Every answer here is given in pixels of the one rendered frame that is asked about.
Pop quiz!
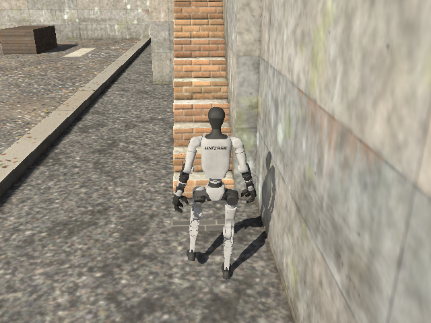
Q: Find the robot left forearm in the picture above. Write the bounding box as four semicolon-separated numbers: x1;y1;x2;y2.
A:
174;163;189;196

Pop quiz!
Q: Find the left robot thigh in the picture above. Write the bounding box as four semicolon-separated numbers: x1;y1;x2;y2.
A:
192;186;207;219

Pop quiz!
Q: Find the robot right forearm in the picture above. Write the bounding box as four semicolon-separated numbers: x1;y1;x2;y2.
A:
242;163;255;191

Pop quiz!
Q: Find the left robot shin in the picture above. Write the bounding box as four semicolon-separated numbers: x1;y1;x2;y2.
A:
189;208;199;253

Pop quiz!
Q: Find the robot right hand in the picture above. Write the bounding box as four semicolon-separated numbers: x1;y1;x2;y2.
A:
241;189;256;203

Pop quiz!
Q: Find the left robot upper arm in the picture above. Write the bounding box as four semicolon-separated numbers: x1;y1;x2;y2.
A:
183;136;202;174

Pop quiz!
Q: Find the right robot upper arm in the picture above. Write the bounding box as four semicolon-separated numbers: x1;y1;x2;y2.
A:
230;136;248;174

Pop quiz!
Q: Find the robot left hand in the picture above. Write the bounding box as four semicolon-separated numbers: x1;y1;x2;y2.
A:
172;194;189;213

